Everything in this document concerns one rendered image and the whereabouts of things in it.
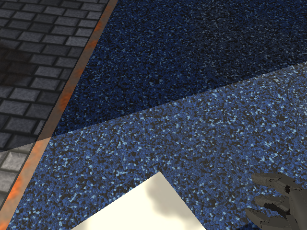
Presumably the robot right hand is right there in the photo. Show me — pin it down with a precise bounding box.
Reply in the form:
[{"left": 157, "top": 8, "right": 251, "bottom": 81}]
[{"left": 245, "top": 172, "right": 307, "bottom": 230}]

